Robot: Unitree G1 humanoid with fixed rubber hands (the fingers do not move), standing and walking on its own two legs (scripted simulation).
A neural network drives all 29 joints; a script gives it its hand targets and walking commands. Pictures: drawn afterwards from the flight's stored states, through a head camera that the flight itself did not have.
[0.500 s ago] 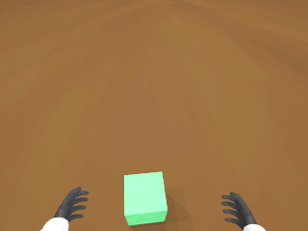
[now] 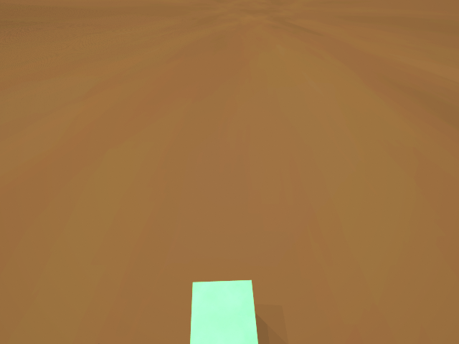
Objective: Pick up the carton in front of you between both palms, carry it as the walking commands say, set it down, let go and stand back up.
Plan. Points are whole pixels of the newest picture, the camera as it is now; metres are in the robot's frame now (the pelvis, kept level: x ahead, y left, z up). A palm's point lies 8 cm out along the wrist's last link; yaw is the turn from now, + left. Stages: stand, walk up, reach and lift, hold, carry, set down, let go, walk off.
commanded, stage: stand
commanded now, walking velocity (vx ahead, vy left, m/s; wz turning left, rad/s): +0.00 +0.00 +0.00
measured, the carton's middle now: (222, 321) +0.34 +0.02 -0.64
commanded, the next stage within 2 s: none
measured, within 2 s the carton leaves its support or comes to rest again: neither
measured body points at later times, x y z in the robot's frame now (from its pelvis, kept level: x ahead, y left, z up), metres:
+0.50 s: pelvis -0.01 +0.00 +0.00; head -0.01 +0.00 +0.45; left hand -0.01 +0.25 -0.14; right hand +0.03 -0.26 -0.14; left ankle -0.05 +0.11 -0.73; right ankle -0.08 -0.12 -0.73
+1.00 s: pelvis -0.03 -0.01 +0.01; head -0.03 -0.01 +0.46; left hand -0.08 +0.21 -0.15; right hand -0.04 -0.24 -0.15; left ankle -0.05 +0.11 -0.73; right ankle -0.08 -0.12 -0.73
